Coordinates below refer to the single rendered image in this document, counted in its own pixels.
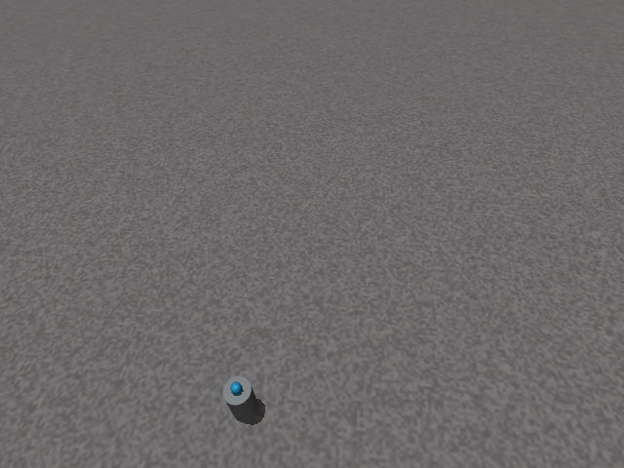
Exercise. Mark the bottle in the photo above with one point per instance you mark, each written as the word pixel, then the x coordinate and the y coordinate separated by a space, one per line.
pixel 239 396

